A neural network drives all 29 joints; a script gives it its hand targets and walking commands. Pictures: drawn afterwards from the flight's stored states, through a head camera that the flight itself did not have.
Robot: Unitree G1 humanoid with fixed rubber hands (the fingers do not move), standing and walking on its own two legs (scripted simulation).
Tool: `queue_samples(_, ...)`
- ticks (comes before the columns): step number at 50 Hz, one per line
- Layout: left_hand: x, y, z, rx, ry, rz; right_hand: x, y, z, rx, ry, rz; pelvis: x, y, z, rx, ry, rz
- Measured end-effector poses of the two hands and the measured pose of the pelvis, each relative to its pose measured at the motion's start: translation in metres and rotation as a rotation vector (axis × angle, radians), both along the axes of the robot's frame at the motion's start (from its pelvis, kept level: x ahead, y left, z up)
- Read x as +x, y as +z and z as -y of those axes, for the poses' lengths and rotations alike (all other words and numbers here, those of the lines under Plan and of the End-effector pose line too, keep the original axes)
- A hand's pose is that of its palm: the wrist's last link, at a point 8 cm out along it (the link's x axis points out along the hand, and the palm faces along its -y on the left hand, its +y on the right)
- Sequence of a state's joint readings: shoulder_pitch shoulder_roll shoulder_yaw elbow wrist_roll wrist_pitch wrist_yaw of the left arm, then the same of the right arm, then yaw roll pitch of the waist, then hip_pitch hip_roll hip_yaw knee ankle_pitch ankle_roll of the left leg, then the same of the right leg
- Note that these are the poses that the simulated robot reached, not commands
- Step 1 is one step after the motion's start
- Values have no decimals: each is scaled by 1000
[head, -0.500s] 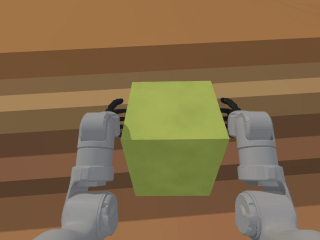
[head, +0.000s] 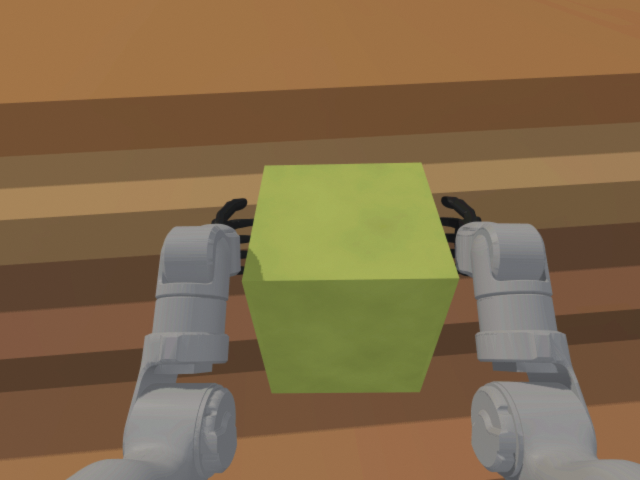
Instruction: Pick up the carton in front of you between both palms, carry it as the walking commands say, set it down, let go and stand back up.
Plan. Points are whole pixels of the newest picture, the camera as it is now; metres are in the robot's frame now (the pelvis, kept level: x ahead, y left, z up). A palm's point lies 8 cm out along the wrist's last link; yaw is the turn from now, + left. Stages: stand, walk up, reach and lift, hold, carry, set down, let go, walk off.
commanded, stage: carry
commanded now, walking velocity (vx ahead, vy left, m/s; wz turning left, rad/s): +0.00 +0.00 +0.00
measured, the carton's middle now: (344, 281) +0.35 +0.00 +0.05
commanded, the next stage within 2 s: none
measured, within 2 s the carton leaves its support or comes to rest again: neither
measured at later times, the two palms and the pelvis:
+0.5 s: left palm (244, 173) +0.43 +0.13 +0.18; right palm (478, 180) +0.42 -0.17 +0.17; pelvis +0.07 -0.01 +0.00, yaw -1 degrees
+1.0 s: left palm (264, 51) +0.69 +0.12 +0.24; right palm (449, 68) +0.63 -0.17 +0.23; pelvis +0.29 +0.04 +0.12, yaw -2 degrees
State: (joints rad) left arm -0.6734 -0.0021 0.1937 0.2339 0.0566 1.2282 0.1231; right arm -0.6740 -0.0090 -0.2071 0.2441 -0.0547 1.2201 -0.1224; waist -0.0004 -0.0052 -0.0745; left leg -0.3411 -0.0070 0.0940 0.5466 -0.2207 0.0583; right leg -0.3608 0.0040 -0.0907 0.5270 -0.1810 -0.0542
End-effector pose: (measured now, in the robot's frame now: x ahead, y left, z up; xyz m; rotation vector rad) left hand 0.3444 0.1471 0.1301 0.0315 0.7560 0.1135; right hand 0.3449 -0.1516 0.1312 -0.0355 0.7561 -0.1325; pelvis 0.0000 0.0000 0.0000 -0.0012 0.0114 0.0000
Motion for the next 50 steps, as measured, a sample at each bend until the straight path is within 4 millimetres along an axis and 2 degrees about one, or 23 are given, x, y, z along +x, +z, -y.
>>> queue_samples(8,1,4,-1,7,-6,14,0,4,-1,-4,3,14,1,-1,-2,-1,-4,-10)
queue_samples(14,20,28,-1,10,-19,74,17,28,-1,-16,8,73,11,-3,-2,-1,-6,-37)
queue_samples(17,35,41,1,9,-21,92,30,40,2,-11,3,92,23,-4,-1,8,-3,-50)
queue_samples(21,58,52,10,7,-14,72,50,44,11,3,-2,72,45,-3,4,18,-4,-67)
queue_samples(26,87,50,23,13,1,39,84,42,23,19,4,39,74,-1,17,-1,-16,-64)
queue_samples(31,113,49,17,23,17,30,127,50,17,41,12,30,99,8,18,9,-33,-70)
queue_samples(34,136,56,9,28,34,47,155,56,9,58,18,46,122,11,13,21,-38,-66)
queue_samples(37,168,63,1,31,49,53,186,56,1,77,18,52,152,14,5,37,-43,-56)
queue_samples(42,241,63,-3,16,32,13,243,48,-2,83,-21,12,213,31,-15,68,-37,-89)
queue_samples(46,302,72,12,-31,-52,-17,266,59,10,37,-117,-15,252,68,-33,77,-25,-54)
queue_samples(50,342,107,24,-65,-83,-30,288,96,20,29,-171,-24,288,118,-40,65,-36,-30)
